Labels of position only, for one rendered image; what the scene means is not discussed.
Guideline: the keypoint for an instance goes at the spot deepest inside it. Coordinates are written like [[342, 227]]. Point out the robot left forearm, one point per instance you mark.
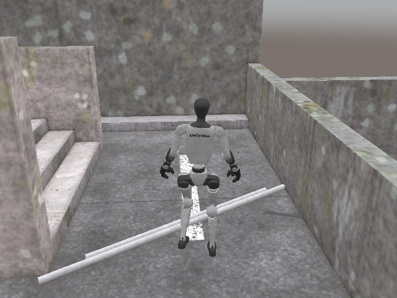
[[168, 160]]

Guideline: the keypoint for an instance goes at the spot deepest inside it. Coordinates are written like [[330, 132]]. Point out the robot right forearm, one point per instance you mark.
[[232, 163]]

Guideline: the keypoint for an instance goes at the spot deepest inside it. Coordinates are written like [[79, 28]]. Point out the right robot thigh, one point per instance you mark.
[[213, 183]]

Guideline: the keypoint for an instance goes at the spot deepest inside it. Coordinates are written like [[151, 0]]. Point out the right robot hand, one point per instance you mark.
[[238, 175]]

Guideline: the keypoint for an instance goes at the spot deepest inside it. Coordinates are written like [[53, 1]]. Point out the right robot upper arm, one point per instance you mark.
[[219, 132]]

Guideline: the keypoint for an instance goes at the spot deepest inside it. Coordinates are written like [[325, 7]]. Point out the humanoid robot head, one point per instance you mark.
[[201, 107]]

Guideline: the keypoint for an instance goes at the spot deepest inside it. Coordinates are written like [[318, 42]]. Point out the left robot upper arm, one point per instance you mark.
[[176, 141]]

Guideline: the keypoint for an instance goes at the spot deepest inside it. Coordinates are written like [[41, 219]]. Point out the left robot hand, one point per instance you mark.
[[162, 171]]

